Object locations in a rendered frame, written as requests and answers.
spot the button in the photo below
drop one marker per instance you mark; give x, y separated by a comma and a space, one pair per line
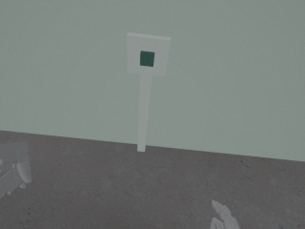
146, 58

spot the right robot hand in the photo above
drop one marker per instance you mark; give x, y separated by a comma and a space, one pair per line
229, 222

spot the panel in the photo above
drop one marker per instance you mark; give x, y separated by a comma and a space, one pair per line
160, 45

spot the left robot hand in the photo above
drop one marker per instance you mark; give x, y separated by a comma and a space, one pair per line
15, 161

